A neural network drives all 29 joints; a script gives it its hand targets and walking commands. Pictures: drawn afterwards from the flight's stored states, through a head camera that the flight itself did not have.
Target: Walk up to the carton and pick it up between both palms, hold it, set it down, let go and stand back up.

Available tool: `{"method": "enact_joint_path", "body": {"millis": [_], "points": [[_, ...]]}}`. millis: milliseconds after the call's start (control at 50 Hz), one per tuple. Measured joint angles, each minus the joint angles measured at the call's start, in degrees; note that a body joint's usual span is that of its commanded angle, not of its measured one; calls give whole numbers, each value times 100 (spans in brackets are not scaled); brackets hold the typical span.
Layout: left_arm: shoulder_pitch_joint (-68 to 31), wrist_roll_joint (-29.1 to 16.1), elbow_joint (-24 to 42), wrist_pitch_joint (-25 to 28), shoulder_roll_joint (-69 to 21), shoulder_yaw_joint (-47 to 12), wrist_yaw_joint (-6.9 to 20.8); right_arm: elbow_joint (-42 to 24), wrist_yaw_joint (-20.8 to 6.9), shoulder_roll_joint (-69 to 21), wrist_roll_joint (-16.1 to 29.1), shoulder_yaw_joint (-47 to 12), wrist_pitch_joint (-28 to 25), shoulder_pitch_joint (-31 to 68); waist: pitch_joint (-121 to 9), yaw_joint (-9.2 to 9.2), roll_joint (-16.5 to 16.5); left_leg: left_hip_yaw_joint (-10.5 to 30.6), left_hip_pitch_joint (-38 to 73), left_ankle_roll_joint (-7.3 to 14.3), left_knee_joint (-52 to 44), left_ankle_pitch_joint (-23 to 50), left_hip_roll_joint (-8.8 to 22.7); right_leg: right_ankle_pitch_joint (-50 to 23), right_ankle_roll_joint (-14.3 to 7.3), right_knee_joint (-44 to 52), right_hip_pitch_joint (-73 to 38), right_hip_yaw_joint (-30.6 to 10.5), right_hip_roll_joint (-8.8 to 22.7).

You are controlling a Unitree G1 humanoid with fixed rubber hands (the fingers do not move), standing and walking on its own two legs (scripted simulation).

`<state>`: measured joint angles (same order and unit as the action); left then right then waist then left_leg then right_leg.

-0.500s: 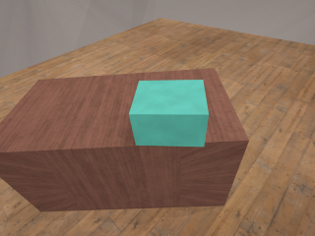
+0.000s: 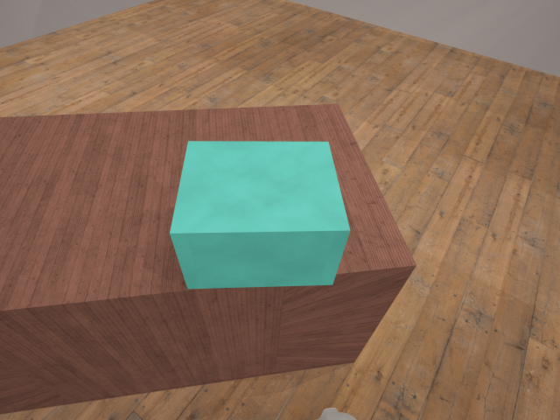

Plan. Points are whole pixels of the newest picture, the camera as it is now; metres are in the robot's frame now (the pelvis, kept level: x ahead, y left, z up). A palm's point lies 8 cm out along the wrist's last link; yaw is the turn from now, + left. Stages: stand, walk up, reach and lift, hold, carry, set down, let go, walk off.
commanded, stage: walk up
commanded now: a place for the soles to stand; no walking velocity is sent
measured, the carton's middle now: (260, 212) +0.53 +0.01 -0.04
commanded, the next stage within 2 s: reach and lift in 1.94 s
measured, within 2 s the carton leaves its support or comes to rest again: neither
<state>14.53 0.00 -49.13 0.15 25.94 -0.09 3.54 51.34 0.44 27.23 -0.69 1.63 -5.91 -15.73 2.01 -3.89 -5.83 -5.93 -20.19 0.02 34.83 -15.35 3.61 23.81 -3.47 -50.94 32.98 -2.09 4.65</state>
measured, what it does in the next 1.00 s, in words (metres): walks ahead: right foot, then left foot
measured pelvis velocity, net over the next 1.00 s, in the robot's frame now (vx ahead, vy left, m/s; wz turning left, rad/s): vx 0.12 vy -0.03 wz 0.03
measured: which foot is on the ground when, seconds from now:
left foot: down 0.00-0.12, up 0.14-0.48, down 0.50-1.00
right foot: up 0.00-0.06, down 0.08-1.00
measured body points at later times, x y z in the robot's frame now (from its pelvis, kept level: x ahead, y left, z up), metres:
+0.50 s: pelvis +0.11 -0.04 +0.00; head +0.13 -0.05 +0.45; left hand +0.17 +0.30 -0.10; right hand +0.20 -0.37 -0.11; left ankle +0.15 +0.10 -0.73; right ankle +0.12 -0.16 -0.72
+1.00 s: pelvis +0.12 -0.03 +0.00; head +0.14 -0.03 +0.45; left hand +0.17 +0.31 -0.11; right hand +0.21 -0.36 -0.11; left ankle +0.15 +0.10 -0.72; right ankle +0.13 -0.16 -0.72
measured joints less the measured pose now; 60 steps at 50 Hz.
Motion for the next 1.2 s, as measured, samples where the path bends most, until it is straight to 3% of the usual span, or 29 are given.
{"method": "enact_joint_path", "body": {"millis": [80,120,160,240,380,460,500,540,600,700,940,1200], "points": [[6,0,6,26,2,1,34,72,-50,50,-1,-1,33,-21,-11,1,127,51,8,0,289,-340,135,-484,0,844,-241,97,56],[6,0,-60,71,-11,2,34,107,-49,69,-7,0,84,-19,12,68,344,186,16,1,678,-634,330,-1052,120,882,-416,247,-80],[7,0,-99,106,-14,4,19,146,-43,-7,-9,-3,169,-18,33,202,481,439,0,1,1363,-884,298,-803,227,686,-621,340,-174],[6,0,-111,127,-14,3,3,159,-48,-65,-9,-1,231,-20,31,530,597,431,-42,0,2408,-1039,99,-563,237,905,-1234,345,-196],[1,0,-164,186,-16,1,-62,45,-149,-10,-8,0,302,-19,38,738,767,409,-80,0,1879,-1025,101,-548,237,1382,-1714,382,-229],[-1,0,-159,195,-17,1,-123,-15,-108,-36,10,1,312,24,44,665,811,387,-76,0,845,-857,95,-449,237,1355,-1641,483,-275],[-2,1,-154,193,-15,1,-161,-4,-62,-64,10,1,292,50,68,609,765,320,-26,-14,189,-54,66,-300,241,1123,-1504,523,-261],[0,0,-171,143,-25,1,-192,45,-15,-200,10,-1,287,86,88,621,531,207,-10,-86,206,62,-11,-265,242,903,-1396,409,-168],[0,0,-173,129,-26,0,-206,37,-24,-300,10,0,281,109,78,485,369,224,-12,-94,208,-79,-11,-156,242,1055,-1431,387,-183],[0,0,-245,131,-31,0,-207,90,-11,-297,17,1,309,239,78,290,361,328,-10,-94,211,-98,7,-336,337,1271,-1548,480,-203],[-28,0,-428,131,-31,1,-207,430,-73,-297,23,0,324,477,74,357,644,339,-10,-94,211,-80,7,-434,360,1433,-1628,494,-206],[-29,0,-607,132,-31,1,-207,752,-120,-297,23,-1,381,531,47,401,636,404,-10,-94,204,-43,7,-524,360,1585,-1725,561,-216]]}}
